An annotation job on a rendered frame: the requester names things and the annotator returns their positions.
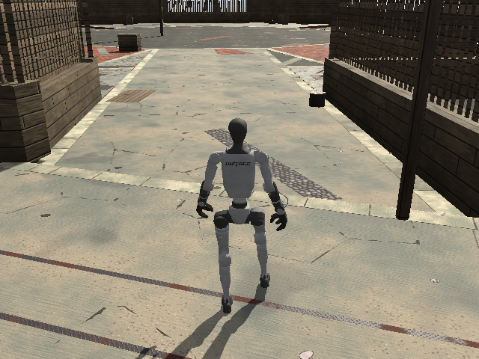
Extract robot right upper arm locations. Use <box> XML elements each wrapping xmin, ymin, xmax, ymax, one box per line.
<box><xmin>254</xmin><ymin>150</ymin><xmax>275</xmax><ymax>193</ymax></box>

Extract robot left forearm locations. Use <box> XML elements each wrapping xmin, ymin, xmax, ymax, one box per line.
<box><xmin>198</xmin><ymin>181</ymin><xmax>210</xmax><ymax>206</ymax></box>

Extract right robot hand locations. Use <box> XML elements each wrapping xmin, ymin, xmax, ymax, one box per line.
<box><xmin>270</xmin><ymin>212</ymin><xmax>287</xmax><ymax>231</ymax></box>

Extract robot torso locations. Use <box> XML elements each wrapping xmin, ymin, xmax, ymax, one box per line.
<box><xmin>221</xmin><ymin>148</ymin><xmax>256</xmax><ymax>224</ymax></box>

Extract robot left upper arm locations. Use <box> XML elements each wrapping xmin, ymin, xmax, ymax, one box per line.
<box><xmin>202</xmin><ymin>151</ymin><xmax>223</xmax><ymax>191</ymax></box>

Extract left robot hand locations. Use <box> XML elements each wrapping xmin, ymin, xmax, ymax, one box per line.
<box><xmin>196</xmin><ymin>203</ymin><xmax>213</xmax><ymax>218</ymax></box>

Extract robot right shin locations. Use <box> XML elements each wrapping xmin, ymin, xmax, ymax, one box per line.
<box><xmin>257</xmin><ymin>232</ymin><xmax>268</xmax><ymax>278</ymax></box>

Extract robot right forearm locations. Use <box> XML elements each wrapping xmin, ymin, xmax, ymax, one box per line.
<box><xmin>268</xmin><ymin>181</ymin><xmax>285</xmax><ymax>215</ymax></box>

